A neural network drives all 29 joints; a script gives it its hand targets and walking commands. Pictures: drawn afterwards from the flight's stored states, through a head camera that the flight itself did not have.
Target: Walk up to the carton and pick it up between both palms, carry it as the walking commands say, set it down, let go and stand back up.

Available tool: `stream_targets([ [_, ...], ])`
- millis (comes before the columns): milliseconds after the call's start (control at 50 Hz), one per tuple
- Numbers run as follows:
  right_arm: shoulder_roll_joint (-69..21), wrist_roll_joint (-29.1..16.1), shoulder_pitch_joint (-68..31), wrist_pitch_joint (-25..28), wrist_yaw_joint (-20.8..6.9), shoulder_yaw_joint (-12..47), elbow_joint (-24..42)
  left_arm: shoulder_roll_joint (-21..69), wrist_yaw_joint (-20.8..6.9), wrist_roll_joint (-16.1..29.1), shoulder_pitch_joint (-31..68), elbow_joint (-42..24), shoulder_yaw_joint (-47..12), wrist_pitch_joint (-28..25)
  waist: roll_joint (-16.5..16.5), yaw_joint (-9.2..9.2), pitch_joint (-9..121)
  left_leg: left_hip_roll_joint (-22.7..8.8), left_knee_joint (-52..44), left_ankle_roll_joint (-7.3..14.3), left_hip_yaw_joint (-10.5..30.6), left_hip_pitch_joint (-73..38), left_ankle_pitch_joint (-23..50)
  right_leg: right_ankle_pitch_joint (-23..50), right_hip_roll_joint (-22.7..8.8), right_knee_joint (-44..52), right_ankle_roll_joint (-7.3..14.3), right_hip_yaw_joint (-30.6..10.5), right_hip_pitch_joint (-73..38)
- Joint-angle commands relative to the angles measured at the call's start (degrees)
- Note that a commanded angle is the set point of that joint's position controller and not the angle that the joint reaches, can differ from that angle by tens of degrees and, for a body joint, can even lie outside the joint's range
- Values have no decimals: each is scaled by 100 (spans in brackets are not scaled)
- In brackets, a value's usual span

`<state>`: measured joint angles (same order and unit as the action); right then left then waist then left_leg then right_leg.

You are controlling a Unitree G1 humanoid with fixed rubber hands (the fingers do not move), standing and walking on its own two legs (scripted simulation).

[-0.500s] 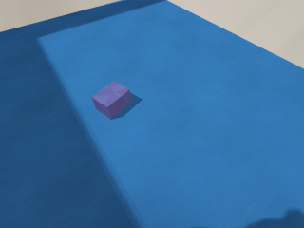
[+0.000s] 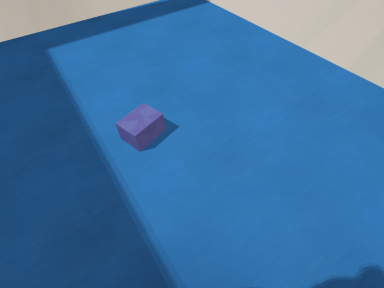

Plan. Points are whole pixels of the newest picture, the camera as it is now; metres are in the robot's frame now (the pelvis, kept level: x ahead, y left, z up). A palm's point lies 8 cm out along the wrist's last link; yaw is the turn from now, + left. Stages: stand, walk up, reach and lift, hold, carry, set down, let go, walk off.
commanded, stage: stand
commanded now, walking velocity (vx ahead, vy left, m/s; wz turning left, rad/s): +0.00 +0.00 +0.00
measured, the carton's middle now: (141, 126) +1.20 +0.41 -0.70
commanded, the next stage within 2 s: walk up in 0.44 s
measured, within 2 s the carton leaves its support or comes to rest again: neither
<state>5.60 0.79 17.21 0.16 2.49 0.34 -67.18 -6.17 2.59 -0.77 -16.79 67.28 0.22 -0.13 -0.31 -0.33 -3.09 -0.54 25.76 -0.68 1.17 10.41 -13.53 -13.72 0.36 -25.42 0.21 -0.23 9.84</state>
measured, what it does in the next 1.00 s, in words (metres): steps on the spot: left foot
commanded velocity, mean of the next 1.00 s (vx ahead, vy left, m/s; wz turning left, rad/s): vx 0.00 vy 0.00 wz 0.00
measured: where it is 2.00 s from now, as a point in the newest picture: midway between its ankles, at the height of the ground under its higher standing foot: (180, 238)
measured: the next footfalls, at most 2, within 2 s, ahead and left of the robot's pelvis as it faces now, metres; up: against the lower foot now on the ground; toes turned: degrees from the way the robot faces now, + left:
left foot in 0.88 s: +0.14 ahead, +0.19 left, +0.00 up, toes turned +12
right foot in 1.22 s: +0.28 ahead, -0.06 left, +0.00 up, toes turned +6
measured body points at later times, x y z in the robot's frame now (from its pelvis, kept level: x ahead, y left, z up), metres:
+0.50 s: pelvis +0.00 +0.00 +0.00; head +0.01 +0.00 +0.45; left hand -0.03 +0.20 -0.16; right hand -0.02 -0.20 -0.16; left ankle +0.01 +0.13 -0.74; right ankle +0.00 -0.12 -0.74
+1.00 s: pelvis +0.05 +0.05 -0.03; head +0.07 +0.07 +0.42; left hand +0.07 +0.38 -0.14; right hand +0.18 -0.26 -0.11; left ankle +0.10 +0.18 -0.74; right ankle +0.03 -0.09 -0.68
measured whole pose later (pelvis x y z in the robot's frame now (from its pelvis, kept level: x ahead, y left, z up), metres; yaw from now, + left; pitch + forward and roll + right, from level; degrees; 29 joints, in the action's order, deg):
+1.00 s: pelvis +0.05 +0.05 -0.03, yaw +10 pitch -4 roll +0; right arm 22.4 2.8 20.3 2.5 -0.3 -6.3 -39.3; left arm -24.1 -1.2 -3.6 -18.1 42.9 5.1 -0.4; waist 2.7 -0.3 -7.0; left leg -0.4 40.6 2.1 -1.3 21.1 -16.0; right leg -29.0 -3.9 -66.0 2.1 1.5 21.8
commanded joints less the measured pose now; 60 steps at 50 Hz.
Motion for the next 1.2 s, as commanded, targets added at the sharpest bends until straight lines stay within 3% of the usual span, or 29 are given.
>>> stream_targets([
  [0, 358, 7, 452, 12, 23, -15, 15, -391, 8, 18, -591, 17, 48, 11, 5, 130, -402, -306, -578, 203, 411, 458, 306, 241, -404, 529, 132, -409, 157],
  [80, 291, 29, 445, 42, 25, -17, 47, -446, -3, 25, -591, 1, 85, -10, -63, 100, -240, -312, -482, 209, 361, 248, 321, 200, -430, 578, 162, -491, 195],
  [140, 352, 9, 494, 44, 38, -48, -11, -317, -16, 6, -445, -45, 50, -51, 70, 31, -184, -323, -490, 219, 345, 258, 582, 452, -457, 523, 163, -468, 72],
  [160, 402, -35, 510, 25, 43, -45, 17, -355, -2, -6, -582, 5, 56, -59, 294, 56, -144, -334, -498, 194, 381, 94, 735, 446, -419, 548, 156, -415, 179],
  [280, 559, -5, 422, 32, 23, -91, 10, -355, 13, -1, -564, -10, 18, -63, -166, 31, -185, -294, -518, 222, 388, 264, 398, 302, -460, 561, 148, -426, 157],
  [340, 429, -2, 403, 11, 18, -47, 61, -412, 1, 4, -673, 7, 41, -42, 41, 54, -394, -349, -503, 216, 455, 285, 354, 247, -375, 594, 129, -389, 405],
  [420, 433, -7, 573, 42, 0, -49, -15, -439, 20, -4, -606, 4, 49, -19, -114, -74, -256, -324, -528, 186, 358, 161, 320, 196, -439, 609, 166, -484, 314],
  [520, 292, -25, 611, 17, 16, 34, -1, -220, -21, -2, -776, 38, 2, -11, 95, 77, -411, -294, -531, 172, 401, 338, 332, 199, -391, 582, 142, -443, 290],
  [600, 537, 18, 487, 20, 30, -20, 9, -399, -37, 25, -613, -45, 39, -19, -107, 67, -405, -360, -567, 172, 421, 397, 262, 249, -412, 547, 159, -390, 300],
  [620, 1773, 95, 534, 118, -73, -483, 880, -2248, -61, -282, -597, -1169, 646, -236, 163, 279, 18, -182, 172, 501, 606, 1006, -2247, -2309, -715, 237, 526, -445, -373],
  [640, 1824, 155, 18, 144, -149, -592, 1190, -2426, -24, -313, -810, -1094, 776, -303, 264, 443, -105, -165, 796, 536, 503, 1954, -2210, -3021, -1200, 506, 874, -1225, -809],
  [660, 1679, 133, -258, 156, -183, -551, 1503, -2413, 9, -332, -1120, -1046, 791, -336, 787, 574, -298, -59, 1491, 473, -38, 2675, -1759, -3366, -1725, 1096, 1222, -1810, -1128],
  [680, 1465, 242, -637, 163, -246, -536, 1767, -2138, 12, -397, -1067, -1137, 759, -379, 758, 673, -593, -317, 2267, 370, -54, 3195, -1409, -3121, -2201, 1354, 1424, -2176, -1059],
  [720, 1493, 313, -477, 180, -338, -629, 2132, -1952, 35, -446, -911, -1417, 709, -497, 456, 475, -952, -737, 2470, 374, 319, 3558, -1080, -2701, -2510, 1516, 1537, -2318, -938],
  [740, 1571, 276, -414, 186, -390, -698, 2359, -2019, 28, -424, -856, -1571, 716, -510, 466, 407, -862, -822, 2397, 337, 364, 3284, -969, -2618, -2481, 1529, 1406, -2033, -616],
  [800, 1651, 224, 432, 170, -579, -741, 2500, -2259, -45, -437, -192, -2015, 737, -501, 933, -54, -752, -706, 1431, 453, 113, 1503, -782, -2338, -2023, 1254, 1190, -810, 698],
  [820, 1628, 203, 993, 181, -617, -737, 2419, -2319, -114, -390, 196, -2249, 724, -461, 708, -366, -571, -548, 1052, 508, -148, 173, -194, -2626, -1753, 854, 1013, -155, 1585],
  [840, 1702, 192, 1691, 206, -609, -818, 2262, -2230, -165, -382, 455, -2420, 657, -394, 447, -698, -340, -194, 991, 551, -297, -903, -319, -2746, -1278, -47, 778, 345, 2269],
  [860, 2060, 222, 2331, 244, -532, -930, 2216, -1959, -236, -409, 117, -2527, 536, -333, -797, -896, 128, -232, 576, 712, 318, -2009, -1142, -2658, -683, -2005, 587, 918, 3085],
  [880, 2501, 327, 2477, 252, -401, -981, 2377, -1575, -328, -272, 208, -2911, 378, -312, -2123, -1019, 148, -1215, -623, 1178, 2619, -1828, -3189, -2213, -143, -3890, 318, 966, 3707],
  [900, 2760, 300, 1587, 266, -288, -950, 2885, -1853, -386, -238, 183, -3202, 409, -228, -1564, -668, -74, -1983, -1627, 1737, 4196, -911, -4229, -1871, -250, -4658, 169, 157, 3578],
  [920, 2992, 200, 1030, 275, -172, -975, 3115, -2259, -431, -238, 138, -3439, 512, -181, -878, -342, -418, -2069, -1540, 1889, 4269, -550, -4324, -1779, -551, -4926, 224, -224, 3548],
  [960, 3034, 138, 522, 340, -127, -926, 3459, -2570, -478, -258, 67, -3505, 577, -199, -681, -172, -457, -1748, -1306, 1617, 3029, -133, -3371, -1404, -917, -4334, 136, -396, 3262],
  [1000, 3002, 108, 347, 344, -178, -861, 3642, -2703, -534, -227, -270, -3429, 551, -194, -678, -68, -213, -1465, -1308, 1378, 2188, 465, -2815, -1516, -794, -3539, 119, -172, 2372],
  [1040, 3020, 140, 67, 331, -234, -774, 3790, -2673, -606, -154, -353, -3663, 540, -154, -979, 45, -338, -1422, -1363, 1390, 1719, 963, -2710, -1575, -693, -2673, 132, -7, 1810],
  [1120, 3087, 134, -101, 237, -370, -678, 3940, -2744, -589, -158, -996, -3573, 538, -172, -942, 311, -246, -1063, -700, 1042, 1007, 1903, -2930, -391, -313, -1439, 164, 513, 319],
  [1140, 2949, 144, -24, 225, -403, -597, 3962, -2786, -543, -197, -1264, -3542, 552, -220, -772, 448, -205, -817, -235, 924, 753, 2354, -3029, -177, -145, -1236, 184, 597, -364],
  [1160, 2702, 185, 61, 208, -430, -501, 3964, -2892, -483, -214, -1509, -3489, 610, -273, -167, 594, -83, -588, 590, 747, 533, 2696, -2880, -355, -138, -936, 216, 427, -972],
  [1180, 2459, 164, 233, 186, -459, -387, 4095, -3191, -389, -249, -1654, -3618, 683, -316, 773, 677, 146, -214, 1912, 536, 160, 2994, -2582, -1510, -830, -123, 359, -597, -1223],
])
